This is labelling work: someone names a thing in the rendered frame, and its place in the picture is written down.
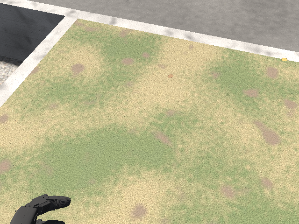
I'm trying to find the robot left hand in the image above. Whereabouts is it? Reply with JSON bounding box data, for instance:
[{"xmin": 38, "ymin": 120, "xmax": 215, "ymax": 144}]
[{"xmin": 9, "ymin": 194, "xmax": 71, "ymax": 224}]

